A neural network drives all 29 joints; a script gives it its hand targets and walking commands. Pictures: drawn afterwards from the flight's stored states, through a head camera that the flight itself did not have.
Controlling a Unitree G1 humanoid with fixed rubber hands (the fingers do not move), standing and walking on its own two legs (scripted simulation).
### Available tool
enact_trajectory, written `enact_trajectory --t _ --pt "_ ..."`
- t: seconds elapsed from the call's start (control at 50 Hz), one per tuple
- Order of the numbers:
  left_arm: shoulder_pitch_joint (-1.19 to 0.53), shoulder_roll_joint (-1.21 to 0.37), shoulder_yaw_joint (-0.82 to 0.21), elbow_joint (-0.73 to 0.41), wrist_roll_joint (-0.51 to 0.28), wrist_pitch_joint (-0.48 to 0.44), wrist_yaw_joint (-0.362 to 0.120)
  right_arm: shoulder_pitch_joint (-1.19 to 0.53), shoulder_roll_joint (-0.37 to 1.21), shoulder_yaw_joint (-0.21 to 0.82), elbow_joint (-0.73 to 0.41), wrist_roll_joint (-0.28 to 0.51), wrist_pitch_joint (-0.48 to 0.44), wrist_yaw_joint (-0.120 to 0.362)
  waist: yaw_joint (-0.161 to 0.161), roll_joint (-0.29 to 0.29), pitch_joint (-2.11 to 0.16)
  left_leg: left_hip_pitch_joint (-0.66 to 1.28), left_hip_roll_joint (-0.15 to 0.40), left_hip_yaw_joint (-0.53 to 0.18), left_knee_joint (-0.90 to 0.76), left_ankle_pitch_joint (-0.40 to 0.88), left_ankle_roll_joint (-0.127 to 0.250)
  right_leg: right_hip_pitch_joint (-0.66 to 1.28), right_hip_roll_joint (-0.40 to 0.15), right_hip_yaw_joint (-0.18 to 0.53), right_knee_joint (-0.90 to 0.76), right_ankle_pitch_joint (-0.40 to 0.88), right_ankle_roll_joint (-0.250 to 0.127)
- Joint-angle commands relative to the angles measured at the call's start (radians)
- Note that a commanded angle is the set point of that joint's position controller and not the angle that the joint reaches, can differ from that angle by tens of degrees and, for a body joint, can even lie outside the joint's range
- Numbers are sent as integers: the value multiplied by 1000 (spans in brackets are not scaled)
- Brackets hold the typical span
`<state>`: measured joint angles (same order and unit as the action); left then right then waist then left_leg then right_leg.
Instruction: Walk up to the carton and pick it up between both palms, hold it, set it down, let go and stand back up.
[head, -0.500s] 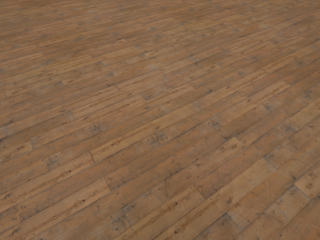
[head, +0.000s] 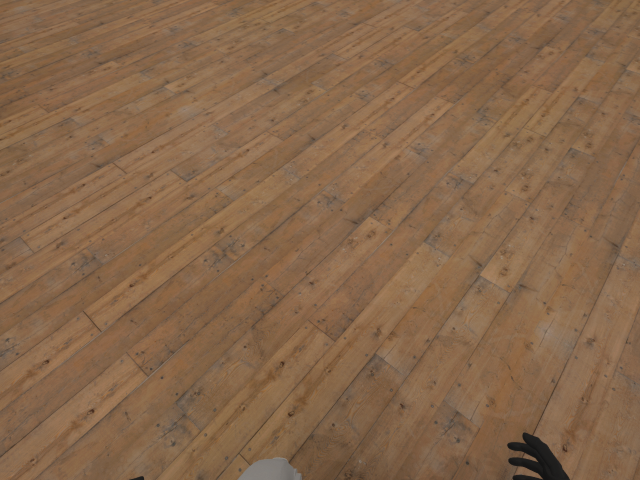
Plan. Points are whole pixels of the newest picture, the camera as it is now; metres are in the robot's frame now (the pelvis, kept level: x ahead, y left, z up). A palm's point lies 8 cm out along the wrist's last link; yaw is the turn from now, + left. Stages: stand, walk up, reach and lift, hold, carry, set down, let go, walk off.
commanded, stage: walk up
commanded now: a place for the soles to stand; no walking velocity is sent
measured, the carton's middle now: out of the picture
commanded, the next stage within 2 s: none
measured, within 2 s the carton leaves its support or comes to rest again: neither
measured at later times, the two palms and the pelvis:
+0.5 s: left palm out of the picture +0.09 +0.18 -0.11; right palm out of the picture -0.15 -0.34 -0.09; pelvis -0.11 -0.04 +0.00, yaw -25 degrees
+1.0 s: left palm out of the picture +0.08 +0.00 -0.12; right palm out of the picture -0.32 -0.38 -0.09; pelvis -0.18 -0.13 +0.00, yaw -51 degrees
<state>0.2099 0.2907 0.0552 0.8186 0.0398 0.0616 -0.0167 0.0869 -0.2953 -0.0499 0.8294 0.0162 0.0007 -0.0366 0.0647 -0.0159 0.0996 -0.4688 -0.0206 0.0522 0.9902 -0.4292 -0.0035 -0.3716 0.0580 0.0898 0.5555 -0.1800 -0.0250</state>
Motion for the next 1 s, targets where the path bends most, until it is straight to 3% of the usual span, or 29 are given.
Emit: enact_trajectory --t 0.0,0.04,0.06,0.08,0.1,0.12,0.14,0.16,0.18,0.2,0.26,0.4,0.44,0.5,0.52,0.54,0.56,0.58,0.6,0.62,0.66,0.7,0.82,0.88,0.9,0.92,0.94,0.96,0.98 --pt "10 190 41 -110 1 1 -6 104 -42 -4 -94 7 -16 -3 -18 -100 -193 150 -14 -32 -305 55 -3 158 -221 321 -127 380 -190" --pt "-13 180 28 -134 -8 12 -14 181 -52 -13 -99 2 -15 -14 -56 -85 -188 294 -20 -29 -510 180 12 70 -180 351 -125 236 -133" --pt "-2 156 19 -149 -22 10 -20 217 -86 -24 -101 -12 -18 -22 -74 -26 -191 396 37 -79 -605 206 44 -37 -126 323 -79 84 -65" --pt "34 93 7 -171 -22 10 -23 235 -177 -41 -103 -49 -18 -28 -81 206 -188 496 325 -386 -729 62 139 -230 4 175 161 -172 32" --pt "17 133 27 -177 26 15 -9 144 -249 -67 -123 -59 -13 -32 -70 224 -109 338 539 -537 -797 123 277 -319 38 47 458 -350 89" --pt "-13 194 47 -161 60 29 -11 99 -252 -72 -130 -72 -18 -40 -71 165 -71 216 584 -561 -843 96 319 -282 -20 78 630 -334 91" --pt "-23 246 68 -154 62 26 -18 83 -168 -42 -131 -70 -32 -41 -57 47 -20 192 482 -425 -797 182 246 -269 -38 130 650 -272 81" --pt "16 243 71 -133 49 21 -27 54 -121 -24 -132 -68 -41 -38 -15 -13 -9 211 368 -267 -729 262 158 -260 -41 137 650 -201 81" --pt "71 207 62 -103 38 19 -42 37 -110 -23 -137 -69 -46 -37 11 11 -38 252 291 -157 -680 312 106 -247 -38 120 663 -124 83" --pt "93 170 50 -95 33 19 -57 41 -110 -27 -142 -67 -47 -37 6 47 -69 286 264 -105 -663 312 102 -244 -34 95 688 -84 86" --pt "34 132 29 -111 21 27 -85 80 -140 -42 -142 -66 -47 -31 -36 116 -70 279 290 -59 -703 159 172 -260 -73 17 736 -62 112" --pt "-67 127 17 -126 1 21 -96 229 -218 -76 -110 -93 -55 -26 -114 185 -68 382 411 10 -706 144 263 -203 -201 -42 433 -187 118" --pt "-69 124 19 -132 -4 10 -104 226 -244 -86 -112 -96 -52 -25 -112 201 -87 357 437 46 -700 115 270 -118 -211 -68 332 -225 93" --pt "6 119 32 -108 -17 -11 -113 165 -267 -98 -128 -99 -36 -26 -59 226 -135 267 431 110 -674 33 232 76 -182 -126 161 -253 37" --pt "50 120 39 -89 -18 -18 -110 140 -265 -98 -129 -97 -29 -25 -30 211 -148 244 425 123 -638 1 214 135 -164 -155 85 -238 16" --pt "131 130 50 -51 -16 -26 -100 114 -240 -88 -123 -91 -20 -23 24 121 -172 179 386 174 -505 -45 172 256 -132 -177 -44 -168 -6" --pt "185 177 63 0 -18 -33 -82 137 -166 -67 -117 -82 -12 -12 54 -78 -163 90 284 244 -260 -71 106 321 -87 -124 -123 -180 -32" --pt "190 249 71 -5 -14 -35 -63 147 -94 -46 -141 -70 -2 10 70 -303 -71 -177 186 251 -40 -252 31 313 -249 204 -246 -232 -106" --pt "89 345 83 -40 -19 -25 -57 112 -104 -49 -196 -28 13 6 64 -349 17 -216 99 71 17 -298 -2 70 -349 438 -372 -369 -235" --pt "24 350 89 -42 -25 -18 -44 84 -138 -56 -189 -9 19 1 52 -329 89 -186 115 3 69 -254 5 -38 -337 409 -430 -473 -265" --pt "-51 280 65 -71 6 -24 -31 159 -150 -60 -138 -4 -5 1 -13 -268 38 -208 95 10 102 -54 11 66 -226 224 -314 -200 -213" --pt "-73 238 52 -107 8 -26 -42 217 -163 -61 -95 -20 -31 5 -33 -197 -42 -100 74 12 62 72 19 64 -173 198 -242 -80 -193" --pt "28 204 43 -139 10 -13 -58 193 -97 -33 -161 -11 -40 -5 -1 -131 -83 12 -6 4 -226 106 10 100 -193 377 -180 136 -216" --pt "16 193 32 -163 5 -5 -60 264 -81 -31 -168 -17 -41 -18 -40 -75 -113 238 -26 -28 -466 203 22 12 -139 430 -173 35 -153" --pt "5 184 23 -172 -8 -5 -62 305 -89 -35 -165 -28 -44 -24 -70 -42 -124 370 -8 -50 -566 296 40 -69 -106 433 -150 -60 -111" --pt "33 154 11 -179 -15 -8 -63 335 -129 -45 -160 -44 -46 -32 -87 31 -147 513 95 -146 -651 265 82 -182 -48 388 -80 -177 -46" --pt "125 91 -5 -165 -2 -4 -63 346 -192 -52 -153 -77 -41 -41 -80 217 -220 635 374 -413 -723 27 159 -279 47 210 187 -326 43" --pt "143 140 12 -166 32 6 -49 247 -243 -76 -166 -85 -33 -49 -37 178 -132 476 561 -535 -817 -19 268 -326 16 86 413 -278 93" --pt "106 207 32 -160 57 17 -52 204 -216 -82 -168 -87 -36 -48 -49 117 -81 359 573 -508 -846 -33 301 -287 -65 55 520 -245 97"
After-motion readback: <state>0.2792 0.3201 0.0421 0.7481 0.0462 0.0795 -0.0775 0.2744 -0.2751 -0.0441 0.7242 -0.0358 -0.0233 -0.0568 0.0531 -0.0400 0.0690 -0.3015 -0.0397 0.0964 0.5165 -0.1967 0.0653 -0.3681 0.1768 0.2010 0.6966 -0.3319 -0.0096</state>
